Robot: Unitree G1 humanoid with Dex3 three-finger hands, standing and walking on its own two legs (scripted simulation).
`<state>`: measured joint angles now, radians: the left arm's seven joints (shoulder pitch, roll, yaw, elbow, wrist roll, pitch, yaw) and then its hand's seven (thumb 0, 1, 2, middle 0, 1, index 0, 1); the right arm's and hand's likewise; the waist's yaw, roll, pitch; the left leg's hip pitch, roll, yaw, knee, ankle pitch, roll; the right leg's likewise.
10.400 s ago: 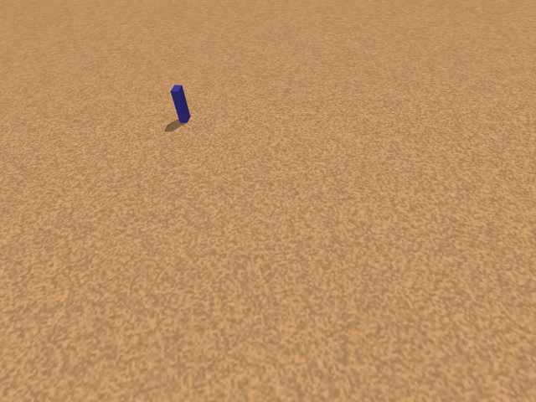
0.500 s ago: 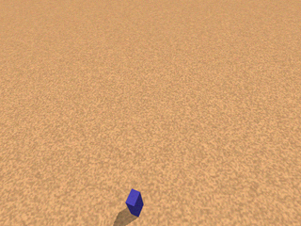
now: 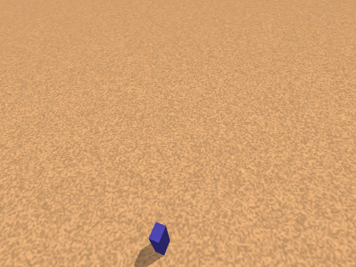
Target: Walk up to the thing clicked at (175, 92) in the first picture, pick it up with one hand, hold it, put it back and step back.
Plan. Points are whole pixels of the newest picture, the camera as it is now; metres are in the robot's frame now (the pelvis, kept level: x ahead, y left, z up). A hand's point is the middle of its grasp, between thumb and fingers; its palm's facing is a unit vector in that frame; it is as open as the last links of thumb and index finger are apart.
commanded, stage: go down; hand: left
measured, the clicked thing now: (160, 239) +0.37 +0.16 -0.67
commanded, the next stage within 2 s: none
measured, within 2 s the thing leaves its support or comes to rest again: neither
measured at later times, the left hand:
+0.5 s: hand out of the picture +0.14 +0.27 -0.18, palm faces +0.04 -0.95 -0.32, open 15.9 cm
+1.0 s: hand out of the picture +0.14 +0.27 -0.20, palm faces +0.05 -0.94 -0.32, open 16.7 cm
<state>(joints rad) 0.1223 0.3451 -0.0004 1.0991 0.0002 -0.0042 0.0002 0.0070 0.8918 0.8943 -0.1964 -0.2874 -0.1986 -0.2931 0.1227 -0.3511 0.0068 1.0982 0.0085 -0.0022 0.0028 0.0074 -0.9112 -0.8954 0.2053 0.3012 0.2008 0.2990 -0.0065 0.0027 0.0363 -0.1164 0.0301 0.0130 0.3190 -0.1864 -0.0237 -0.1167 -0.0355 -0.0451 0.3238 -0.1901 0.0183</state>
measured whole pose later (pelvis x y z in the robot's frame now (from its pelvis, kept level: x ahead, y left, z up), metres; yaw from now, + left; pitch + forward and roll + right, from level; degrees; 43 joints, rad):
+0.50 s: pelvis -0.01 +0.02 -0.04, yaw +0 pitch +10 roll -1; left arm 0.11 0.32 0.17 0.73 0.05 0.17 -0.03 0.00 -0.23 0.21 -0.03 -0.09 -0.04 -0.09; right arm 0.25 -0.25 -0.02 0.66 0.03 -0.09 -0.03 0.01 -0.82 -0.88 0.21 0.30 0.20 0.30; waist -0.03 0.00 -0.05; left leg -0.59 0.03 0.01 0.80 -0.39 0.00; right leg -0.57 -0.04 -0.03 0.76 -0.37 0.03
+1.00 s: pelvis -0.01 +0.02 -0.08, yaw +0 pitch +16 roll -3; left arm 0.33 0.32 0.19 0.29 0.02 0.33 -0.04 0.00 -0.43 0.23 -0.04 -0.15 -0.04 -0.16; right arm 0.23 -0.22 0.01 0.54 0.01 -0.15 -0.09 0.01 -0.83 -0.88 0.21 0.30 0.20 0.30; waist -0.04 0.02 -0.13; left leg -0.85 0.04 -0.04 1.10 -0.53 -0.01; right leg -0.80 -0.04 -0.06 1.03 -0.50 0.03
